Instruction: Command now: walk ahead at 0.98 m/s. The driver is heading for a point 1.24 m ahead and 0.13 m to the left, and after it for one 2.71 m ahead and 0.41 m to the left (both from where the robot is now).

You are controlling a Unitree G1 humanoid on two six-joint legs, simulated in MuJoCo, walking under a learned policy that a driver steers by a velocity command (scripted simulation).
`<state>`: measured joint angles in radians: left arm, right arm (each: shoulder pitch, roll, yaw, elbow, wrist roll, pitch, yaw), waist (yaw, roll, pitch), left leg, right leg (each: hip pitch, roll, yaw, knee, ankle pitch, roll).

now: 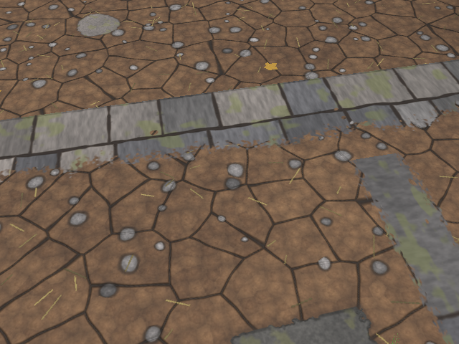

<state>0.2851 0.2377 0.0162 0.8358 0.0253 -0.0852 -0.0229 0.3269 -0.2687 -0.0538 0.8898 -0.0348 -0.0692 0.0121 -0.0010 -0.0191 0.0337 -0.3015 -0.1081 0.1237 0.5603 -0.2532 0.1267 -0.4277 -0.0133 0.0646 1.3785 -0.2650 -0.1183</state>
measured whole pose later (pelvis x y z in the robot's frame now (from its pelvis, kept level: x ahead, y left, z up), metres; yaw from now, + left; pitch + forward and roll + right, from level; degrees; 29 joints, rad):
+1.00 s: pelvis +0.90 +0.02 +0.01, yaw +22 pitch +1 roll +1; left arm 0.03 0.24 -0.01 0.67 0.05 -0.05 0.03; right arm 0.33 -0.32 -0.07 0.87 0.00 -0.03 0.00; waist -0.05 0.01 0.13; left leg -0.29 -0.24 -0.06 0.41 -0.11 0.19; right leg -0.66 -0.08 0.10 1.19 -0.38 0.06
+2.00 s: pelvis +1.08 +0.06 +0.02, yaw +0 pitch +0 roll -1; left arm 0.22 0.37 0.10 0.72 0.02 0.09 -0.05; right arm 0.18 -0.28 -0.01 0.68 -0.03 0.00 -0.04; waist 0.00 -0.06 0.04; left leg -0.20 -0.01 0.05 0.39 -0.21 0.05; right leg -0.50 0.05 0.08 1.10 -0.39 0.07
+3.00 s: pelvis +1.25 +0.17 +0.00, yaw +18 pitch +2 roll -1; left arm 0.20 0.31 0.05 0.80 0.03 0.00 -0.08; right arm 0.44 -0.26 -0.02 0.83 -0.03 -0.10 0.00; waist -0.02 -0.02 -0.02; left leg 0.27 -0.08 0.10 0.05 -0.36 0.08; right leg -0.80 0.01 -0.05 0.87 0.00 -0.06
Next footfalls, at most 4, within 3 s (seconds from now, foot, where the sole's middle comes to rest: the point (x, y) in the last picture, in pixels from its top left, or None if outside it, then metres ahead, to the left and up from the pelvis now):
0.32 right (284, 334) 0.53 -0.11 -0.76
0.78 left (227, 207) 0.98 0.05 -0.76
1.26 right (235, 157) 1.22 0.02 -0.76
1.76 left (198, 175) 1.13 0.16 -0.76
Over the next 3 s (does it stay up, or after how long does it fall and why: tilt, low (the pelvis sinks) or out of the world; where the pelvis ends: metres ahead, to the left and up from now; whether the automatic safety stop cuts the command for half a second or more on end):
stays up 1.25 0.17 0.00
